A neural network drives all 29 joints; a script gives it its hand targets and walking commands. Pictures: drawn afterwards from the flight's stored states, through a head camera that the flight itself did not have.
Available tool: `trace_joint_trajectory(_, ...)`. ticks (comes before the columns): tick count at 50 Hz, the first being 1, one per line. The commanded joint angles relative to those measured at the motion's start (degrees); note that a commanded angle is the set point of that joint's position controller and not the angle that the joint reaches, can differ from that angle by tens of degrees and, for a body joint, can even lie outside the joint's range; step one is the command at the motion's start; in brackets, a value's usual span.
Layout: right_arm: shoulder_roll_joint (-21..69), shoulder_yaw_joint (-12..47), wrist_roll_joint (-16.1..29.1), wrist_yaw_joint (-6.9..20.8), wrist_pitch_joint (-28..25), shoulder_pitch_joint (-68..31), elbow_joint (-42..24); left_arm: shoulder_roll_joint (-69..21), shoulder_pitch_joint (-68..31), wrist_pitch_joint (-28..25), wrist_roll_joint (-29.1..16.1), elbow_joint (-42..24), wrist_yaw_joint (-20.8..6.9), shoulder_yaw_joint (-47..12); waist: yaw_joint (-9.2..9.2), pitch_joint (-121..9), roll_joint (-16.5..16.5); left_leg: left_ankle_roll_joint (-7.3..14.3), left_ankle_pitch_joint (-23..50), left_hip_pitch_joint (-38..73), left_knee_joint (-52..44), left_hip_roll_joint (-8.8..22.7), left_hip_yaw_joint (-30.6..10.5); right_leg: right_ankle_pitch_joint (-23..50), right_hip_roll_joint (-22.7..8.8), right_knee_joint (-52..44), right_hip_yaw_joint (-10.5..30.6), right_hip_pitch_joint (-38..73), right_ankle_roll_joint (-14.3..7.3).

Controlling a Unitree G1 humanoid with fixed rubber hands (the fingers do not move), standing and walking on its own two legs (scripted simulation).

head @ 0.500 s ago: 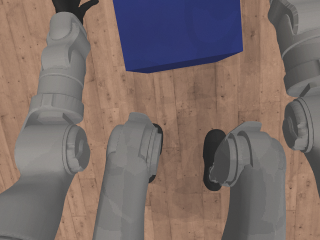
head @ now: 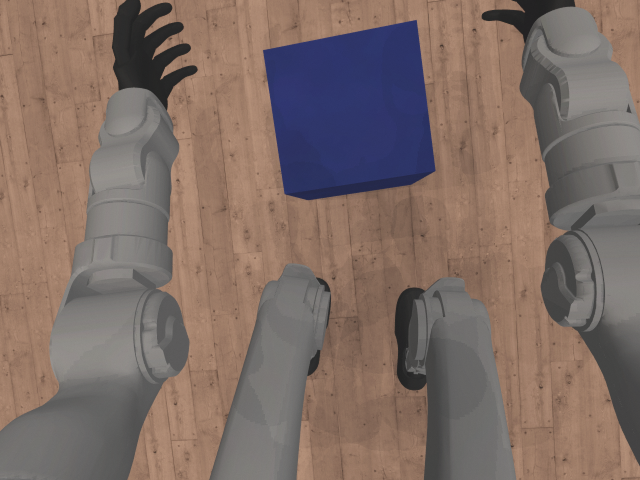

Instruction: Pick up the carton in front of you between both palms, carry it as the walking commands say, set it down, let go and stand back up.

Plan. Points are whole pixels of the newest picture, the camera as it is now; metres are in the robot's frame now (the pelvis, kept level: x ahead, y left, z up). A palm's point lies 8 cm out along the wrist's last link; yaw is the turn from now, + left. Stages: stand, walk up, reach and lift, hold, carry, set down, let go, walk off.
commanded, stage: set down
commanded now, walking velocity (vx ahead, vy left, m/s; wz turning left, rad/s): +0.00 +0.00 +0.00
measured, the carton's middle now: (350, 129) +0.52 +0.04 -0.38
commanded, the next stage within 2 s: let go in 0.38 s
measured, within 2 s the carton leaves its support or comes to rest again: neither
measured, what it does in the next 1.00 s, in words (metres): rises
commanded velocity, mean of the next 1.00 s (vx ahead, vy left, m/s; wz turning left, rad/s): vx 0.00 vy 0.00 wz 0.00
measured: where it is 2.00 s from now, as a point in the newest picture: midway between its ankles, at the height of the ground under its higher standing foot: (359, 349)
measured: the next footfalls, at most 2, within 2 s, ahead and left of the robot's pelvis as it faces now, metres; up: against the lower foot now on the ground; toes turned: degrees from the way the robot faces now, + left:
none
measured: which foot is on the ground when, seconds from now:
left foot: down 0.00-1.00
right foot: down 0.00-1.00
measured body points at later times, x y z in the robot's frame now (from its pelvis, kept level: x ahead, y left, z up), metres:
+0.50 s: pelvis +0.03 +0.00 +0.13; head +0.32 +0.00 +0.47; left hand +0.49 +0.25 +0.03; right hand +0.57 -0.15 +0.03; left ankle +0.10 +0.11 -0.47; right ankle +0.09 -0.11 -0.47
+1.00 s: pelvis +0.09 +0.01 +0.24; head +0.25 -0.01 +0.66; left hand +0.35 +0.25 +0.15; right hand +0.40 -0.19 +0.13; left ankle +0.10 +0.11 -0.47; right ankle +0.09 -0.11 -0.47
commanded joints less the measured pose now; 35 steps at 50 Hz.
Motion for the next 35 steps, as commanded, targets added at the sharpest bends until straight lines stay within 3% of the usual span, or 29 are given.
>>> trace_joint_trajectory(1, -4.5, -0.5, -0.4, 0.1, 0.0, -16.9, -8.8, 8.7, -10.3, -0.3, 0.0, -7.9, -0.9, 1.1, 3.20, -67.5, -9.0, -2.2, 22.8, 32.0, -12.3, -1.4, 4.2, 17.8, 1.8, -10.2, -1.8, 45.0, 0.5)
trace_joint_trajectory(8, -3.1, -2.4, -2.1, 0.7, -0.2, -12.3, -6.7, 7.0, -6.8, -0.6, 1.1, -6.5, -2.3, 1.5, 2.29, -62.6, -7.6, -2.3, 24.4, 35.9, -19.7, -1.2, 3.5, 19.0, 1.6, -18.4, -1.0, 47.7, 1.0)
trace_joint_trajectory(19, -1.7, -4.5, -3.8, 1.7, -2.6, -8.9, -4.9, 5.8, -3.8, -2.9, 4.3, -5.8, -3.5, 2.8, 2.30, -59.2, -5.9, -2.1, 27.1, 46.2, -32.0, -0.5, 2.3, 21.2, 0.9, -31.4, 0.2, 54.8, 1.0)
trace_joint_trajectory(24, 1.2, -6.4, -6.5, 0.3, -3.2, 0.0, -5.6, 5.2, 2.8, -3.7, 6.7, -5.8, -5.6, 2.2, 0.65, -61.2, -5.2, -2.1, 29.6, 52.7, -36.9, -0.5, 2.3, 26.1, 0.8, -36.9, 0.3, 62.2, 1.5)
trace_joint_trajectory(29, 7.6, -7.2, -9.6, -3.1, -4.2, 16.8, -13.8, 6.7, 15.7, -5.3, 10.4, -9.7, -9.1, 0.2, 0.08, -61.5, -2.7, -1.4, 34.6, 62.7, -42.1, -0.7, 1.8, 33.7, 0.8, -42.9, 1.0, 69.9, 2.1)
trace_joint_trajectory(35, 9.5, -4.9, -8.1, -3.6, -6.4, 28.3, -26.4, 6.9, 27.4, -6.6, 9.2, -14.4, -11.3, -4.9, -0.45, -50.3, -0.5, -0.6, 34.8, 77.1, -48.8, 0.6, -1.4, 26.2, 0.8, -51.0, -0.3, 68.8, 2.1)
